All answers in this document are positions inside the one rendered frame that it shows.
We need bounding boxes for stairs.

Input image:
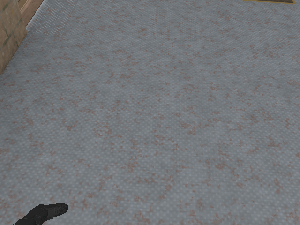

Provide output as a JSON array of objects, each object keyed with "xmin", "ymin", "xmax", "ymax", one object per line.
[{"xmin": 17, "ymin": 0, "xmax": 44, "ymax": 27}]

